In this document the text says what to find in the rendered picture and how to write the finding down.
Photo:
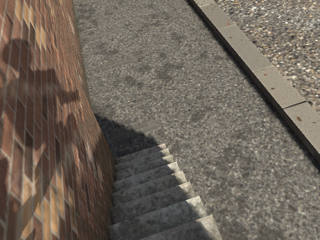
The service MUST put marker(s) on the stairs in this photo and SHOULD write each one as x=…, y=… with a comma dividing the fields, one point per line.
x=152, y=200

